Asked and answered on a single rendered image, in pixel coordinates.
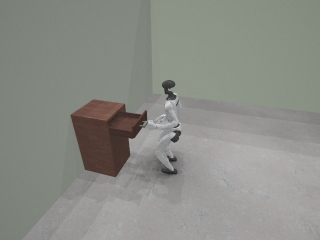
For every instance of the robot left hand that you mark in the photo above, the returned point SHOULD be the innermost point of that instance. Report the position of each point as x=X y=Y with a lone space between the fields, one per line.
x=151 y=125

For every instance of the robot right hand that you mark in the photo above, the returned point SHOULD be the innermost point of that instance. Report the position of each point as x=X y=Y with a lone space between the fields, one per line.
x=163 y=118

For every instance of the robot left forearm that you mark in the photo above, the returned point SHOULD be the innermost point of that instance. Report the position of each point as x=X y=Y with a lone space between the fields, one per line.
x=169 y=125

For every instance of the robot left thigh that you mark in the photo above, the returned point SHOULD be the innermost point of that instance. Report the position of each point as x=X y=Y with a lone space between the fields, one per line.
x=166 y=140

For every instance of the drawer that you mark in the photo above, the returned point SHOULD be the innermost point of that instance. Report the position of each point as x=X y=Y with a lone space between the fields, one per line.
x=126 y=124

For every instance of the left robot upper arm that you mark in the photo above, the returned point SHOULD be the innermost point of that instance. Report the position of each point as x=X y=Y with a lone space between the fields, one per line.
x=170 y=109

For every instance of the cabinet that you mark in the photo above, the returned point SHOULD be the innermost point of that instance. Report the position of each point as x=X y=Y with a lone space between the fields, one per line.
x=101 y=152

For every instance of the handle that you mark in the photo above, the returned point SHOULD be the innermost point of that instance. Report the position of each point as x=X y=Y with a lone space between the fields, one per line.
x=144 y=125

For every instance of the left robot foot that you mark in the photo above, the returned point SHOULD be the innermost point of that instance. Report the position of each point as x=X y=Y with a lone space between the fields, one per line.
x=167 y=171

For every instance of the right robot upper arm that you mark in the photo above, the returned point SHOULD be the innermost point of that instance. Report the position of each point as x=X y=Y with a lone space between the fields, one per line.
x=180 y=106

